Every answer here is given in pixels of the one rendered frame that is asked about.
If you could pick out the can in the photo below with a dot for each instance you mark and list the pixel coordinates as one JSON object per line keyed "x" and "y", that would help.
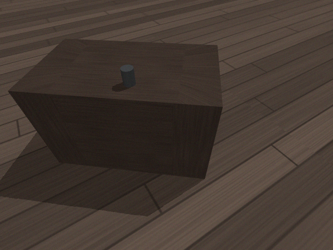
{"x": 128, "y": 76}

